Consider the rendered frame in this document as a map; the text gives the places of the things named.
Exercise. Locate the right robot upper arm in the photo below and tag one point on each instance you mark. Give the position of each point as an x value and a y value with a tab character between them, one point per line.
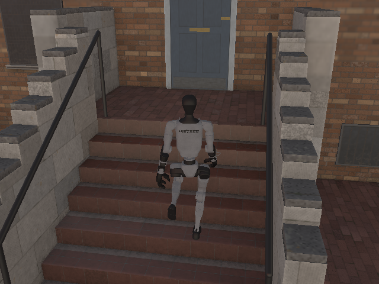
209	135

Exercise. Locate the robot right hand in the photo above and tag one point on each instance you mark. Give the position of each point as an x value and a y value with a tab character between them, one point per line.
213	163

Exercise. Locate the right robot forearm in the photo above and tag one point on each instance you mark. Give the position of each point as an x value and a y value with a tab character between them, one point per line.
212	156

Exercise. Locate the robot left foot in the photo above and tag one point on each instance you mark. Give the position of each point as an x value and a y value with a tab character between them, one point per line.
172	212

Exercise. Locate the left robot forearm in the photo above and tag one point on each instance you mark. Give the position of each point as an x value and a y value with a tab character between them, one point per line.
163	161

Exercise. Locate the left robot upper arm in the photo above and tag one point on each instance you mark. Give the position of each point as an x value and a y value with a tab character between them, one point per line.
170	125

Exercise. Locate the robot left hand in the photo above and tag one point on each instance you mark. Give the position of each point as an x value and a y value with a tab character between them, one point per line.
160	181

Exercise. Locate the left robot thigh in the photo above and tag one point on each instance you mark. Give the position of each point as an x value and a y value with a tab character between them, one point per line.
176	171

